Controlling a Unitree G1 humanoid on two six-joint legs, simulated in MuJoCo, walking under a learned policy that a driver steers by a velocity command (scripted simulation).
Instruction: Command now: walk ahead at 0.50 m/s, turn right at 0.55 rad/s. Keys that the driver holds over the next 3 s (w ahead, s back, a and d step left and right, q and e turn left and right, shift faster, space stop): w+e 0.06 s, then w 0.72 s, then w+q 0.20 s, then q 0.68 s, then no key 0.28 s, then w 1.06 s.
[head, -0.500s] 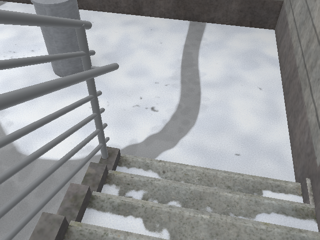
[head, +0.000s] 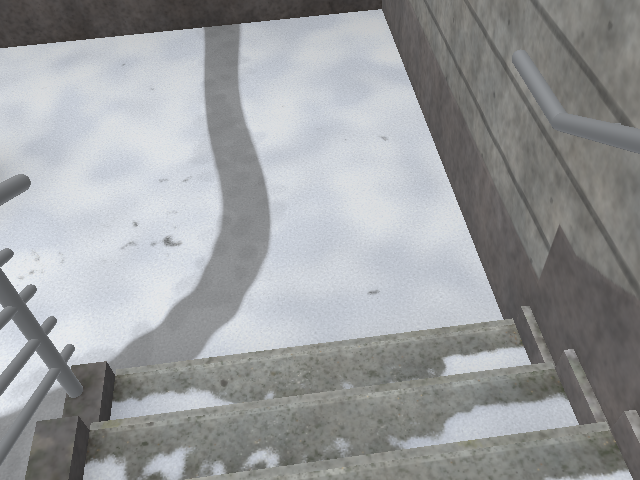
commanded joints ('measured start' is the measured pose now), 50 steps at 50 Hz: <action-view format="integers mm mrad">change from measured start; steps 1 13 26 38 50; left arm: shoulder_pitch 35 125 -75 -500 -9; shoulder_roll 141 127 65 71 77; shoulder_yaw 26 7 15 0 19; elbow -50 -70 -33 -200 -58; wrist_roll -17 42 58 -2 9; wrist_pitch -28 -1 45 -16 -53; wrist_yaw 22 58 -14 -33 -9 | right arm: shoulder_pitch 54 21 301 445 275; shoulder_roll -106 -67 -131 -48 -41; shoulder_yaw -39 -13 -10 20 -23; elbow -26 -87 64 120 99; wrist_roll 18 60 47 13 4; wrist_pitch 1 -57 -91 -46 23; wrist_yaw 6 5 1 -29 3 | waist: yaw -29 75 77 -171 -53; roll -115 -61 130 58 -54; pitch -7 110 32 176 111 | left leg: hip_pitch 10 412 294 577 48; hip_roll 1 -19 96 -17 -38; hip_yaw -29 -60 -229 -193 -75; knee -183 -1014 -807 -450 135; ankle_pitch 331 369 355 89 -129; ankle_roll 2 57 217 201 59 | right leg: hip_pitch -25 28 -365 -290 -55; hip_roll -223 -104 -146 -160 -417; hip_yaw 326 328 -18 -49 95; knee -139 409 575 -238 -271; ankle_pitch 408 284 468 679 543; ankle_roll -185 -132 64 58 -107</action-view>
